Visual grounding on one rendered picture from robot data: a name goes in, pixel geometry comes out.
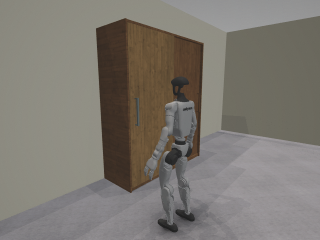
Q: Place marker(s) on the robot right foot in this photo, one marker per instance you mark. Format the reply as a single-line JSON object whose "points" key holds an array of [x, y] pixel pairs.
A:
{"points": [[182, 214]]}

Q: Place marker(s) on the robot right upper arm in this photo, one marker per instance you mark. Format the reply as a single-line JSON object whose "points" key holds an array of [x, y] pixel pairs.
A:
{"points": [[194, 120]]}

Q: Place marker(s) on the robot right forearm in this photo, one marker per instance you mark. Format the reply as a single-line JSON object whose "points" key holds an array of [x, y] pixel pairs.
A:
{"points": [[191, 135]]}

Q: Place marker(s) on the right robot hand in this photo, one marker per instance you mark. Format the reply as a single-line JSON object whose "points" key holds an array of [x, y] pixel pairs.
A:
{"points": [[190, 144]]}

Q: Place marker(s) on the wardrobe door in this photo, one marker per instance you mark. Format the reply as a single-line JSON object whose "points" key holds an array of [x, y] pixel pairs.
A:
{"points": [[150, 72], [187, 64]]}

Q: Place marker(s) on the robot left upper arm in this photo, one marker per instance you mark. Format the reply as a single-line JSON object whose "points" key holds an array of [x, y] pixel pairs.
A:
{"points": [[170, 109]]}

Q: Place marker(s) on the robot foot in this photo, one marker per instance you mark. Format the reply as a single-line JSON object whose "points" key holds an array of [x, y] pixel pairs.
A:
{"points": [[173, 227], [182, 214]]}

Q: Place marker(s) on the left robot hand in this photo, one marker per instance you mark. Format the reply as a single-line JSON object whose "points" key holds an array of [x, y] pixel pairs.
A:
{"points": [[152, 165]]}

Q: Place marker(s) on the robot left foot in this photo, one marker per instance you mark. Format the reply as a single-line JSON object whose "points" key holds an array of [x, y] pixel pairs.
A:
{"points": [[173, 227]]}

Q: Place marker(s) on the robot left forearm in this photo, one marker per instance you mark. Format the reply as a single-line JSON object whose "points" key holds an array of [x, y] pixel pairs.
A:
{"points": [[161, 144]]}

